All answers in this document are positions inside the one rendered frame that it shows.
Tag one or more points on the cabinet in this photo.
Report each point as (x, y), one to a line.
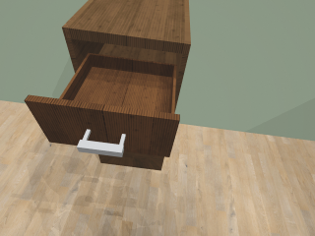
(150, 30)

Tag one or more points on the handle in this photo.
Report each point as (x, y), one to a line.
(101, 148)

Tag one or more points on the drawer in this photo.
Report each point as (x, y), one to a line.
(111, 96)

